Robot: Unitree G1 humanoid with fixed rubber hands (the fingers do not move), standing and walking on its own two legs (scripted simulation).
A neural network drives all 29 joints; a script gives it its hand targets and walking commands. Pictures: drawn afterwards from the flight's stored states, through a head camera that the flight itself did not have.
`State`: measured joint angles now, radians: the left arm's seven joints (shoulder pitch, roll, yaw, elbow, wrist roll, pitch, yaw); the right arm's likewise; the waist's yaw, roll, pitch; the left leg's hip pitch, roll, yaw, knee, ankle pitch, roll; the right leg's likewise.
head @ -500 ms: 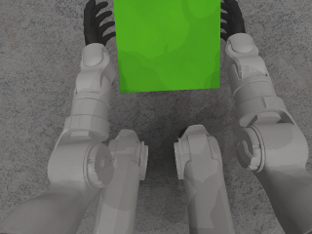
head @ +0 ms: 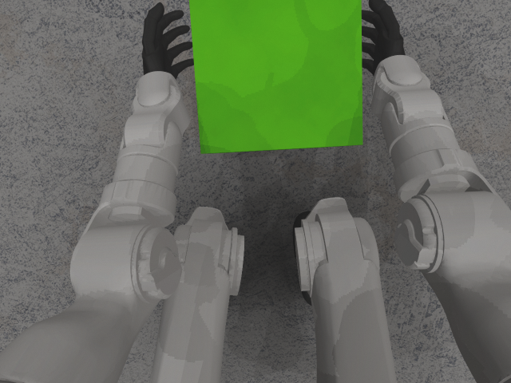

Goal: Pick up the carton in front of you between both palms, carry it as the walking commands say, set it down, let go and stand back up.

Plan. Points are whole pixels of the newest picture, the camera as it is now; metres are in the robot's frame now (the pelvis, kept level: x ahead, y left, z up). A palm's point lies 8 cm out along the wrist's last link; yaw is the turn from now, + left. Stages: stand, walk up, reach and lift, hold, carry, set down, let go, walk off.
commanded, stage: set down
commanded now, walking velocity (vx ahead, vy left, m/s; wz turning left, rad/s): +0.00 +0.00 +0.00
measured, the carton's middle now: (269, 89) +0.50 -0.05 -0.24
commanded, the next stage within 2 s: let go in 1.98 s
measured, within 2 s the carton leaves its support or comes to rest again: neither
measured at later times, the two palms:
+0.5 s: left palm (156, 70) +0.51 +0.11 -0.16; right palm (380, 55) +0.51 -0.20 -0.16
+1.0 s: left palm (145, 82) +0.51 +0.13 -0.18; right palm (421, 58) +0.51 -0.26 -0.18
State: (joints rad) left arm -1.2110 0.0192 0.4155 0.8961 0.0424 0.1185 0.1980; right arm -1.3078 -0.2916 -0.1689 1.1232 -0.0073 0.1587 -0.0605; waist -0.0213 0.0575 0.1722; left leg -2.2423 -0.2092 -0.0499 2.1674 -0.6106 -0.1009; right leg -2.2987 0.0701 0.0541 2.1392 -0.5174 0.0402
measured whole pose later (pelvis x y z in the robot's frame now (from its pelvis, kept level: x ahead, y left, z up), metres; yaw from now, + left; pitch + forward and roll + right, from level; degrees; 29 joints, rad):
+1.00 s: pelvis -0.01 -0.01 -0.01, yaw +1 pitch +34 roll +3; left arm -1.23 0.26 0.10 0.95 -0.25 0.03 0.15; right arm -1.31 -0.49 -0.05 1.08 0.24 0.01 -0.03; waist -0.03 0.03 0.36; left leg -2.21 -0.12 -0.01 2.22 -0.61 -0.08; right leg -2.28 0.02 0.02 2.20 -0.52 -0.02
